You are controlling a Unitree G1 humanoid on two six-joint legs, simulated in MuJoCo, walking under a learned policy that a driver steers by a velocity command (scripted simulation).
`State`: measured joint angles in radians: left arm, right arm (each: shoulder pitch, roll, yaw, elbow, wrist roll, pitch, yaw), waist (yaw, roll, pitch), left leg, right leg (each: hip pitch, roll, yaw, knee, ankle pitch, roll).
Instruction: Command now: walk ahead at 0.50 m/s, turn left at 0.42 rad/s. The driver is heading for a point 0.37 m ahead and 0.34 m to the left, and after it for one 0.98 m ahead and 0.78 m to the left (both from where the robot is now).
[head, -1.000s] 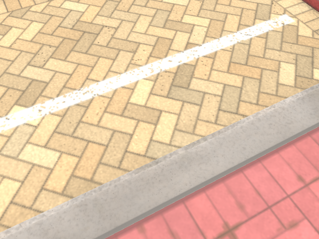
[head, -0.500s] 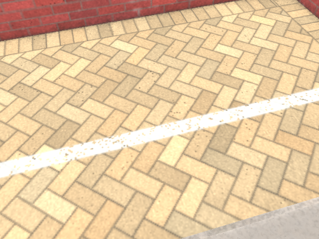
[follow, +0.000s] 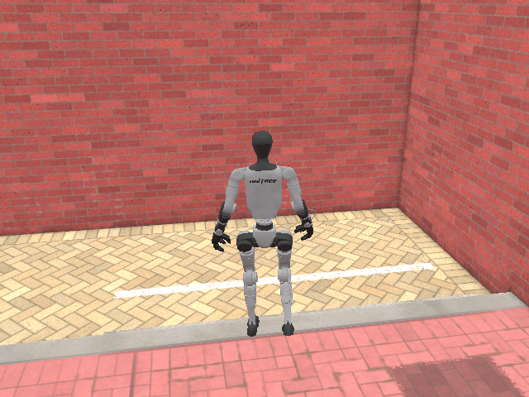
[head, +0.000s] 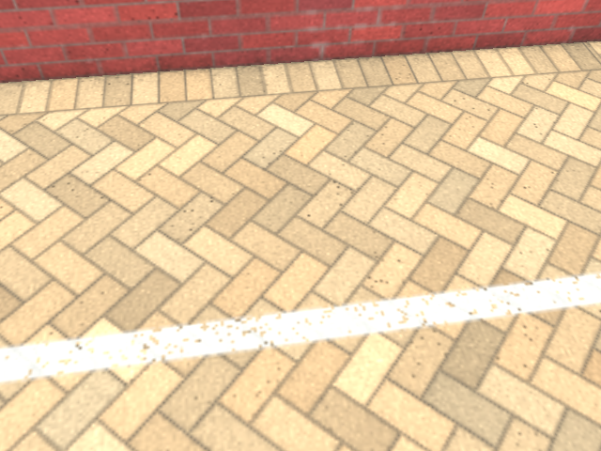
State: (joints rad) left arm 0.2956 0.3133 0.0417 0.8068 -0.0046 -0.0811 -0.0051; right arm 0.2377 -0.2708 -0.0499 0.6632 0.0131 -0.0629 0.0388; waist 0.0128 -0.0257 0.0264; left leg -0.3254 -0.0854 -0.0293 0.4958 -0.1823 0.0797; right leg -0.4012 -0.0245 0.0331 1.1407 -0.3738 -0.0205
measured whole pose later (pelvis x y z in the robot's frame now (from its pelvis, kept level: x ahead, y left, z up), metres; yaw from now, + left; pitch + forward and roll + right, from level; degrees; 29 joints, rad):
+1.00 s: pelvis +0.55 -0.01 -0.16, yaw +33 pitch +3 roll -1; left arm 0.40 0.26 0.06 0.94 -0.01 -0.04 0.04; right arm 0.00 -0.24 -0.07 0.57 0.02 -0.03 0.05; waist 0.07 0.01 0.01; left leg -0.52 -0.04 0.05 0.59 -0.13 0.12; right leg 0.06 -0.01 -0.20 0.50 -0.49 0.00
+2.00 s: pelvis +0.90 +0.35 -0.16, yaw +70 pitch +2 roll -2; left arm 0.33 0.32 0.08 0.84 -0.02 -0.04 0.01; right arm 0.05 -0.29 -0.06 0.58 0.03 -0.02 0.05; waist 0.07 0.01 0.07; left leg -0.51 -0.01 0.03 0.60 -0.11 0.10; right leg 0.02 -0.08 -0.21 0.61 -0.47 0.04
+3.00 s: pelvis +1.01 +0.71 -0.14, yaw +89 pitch -1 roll -1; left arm 0.19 0.26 0.00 0.83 0.02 -0.02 -0.02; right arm 0.17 -0.24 -0.02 0.74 -0.02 0.02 -0.02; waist 0.02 -0.01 0.02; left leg -0.25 0.00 -0.07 0.56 -0.28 -0.01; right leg -0.23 0.00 -0.02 0.51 -0.26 0.01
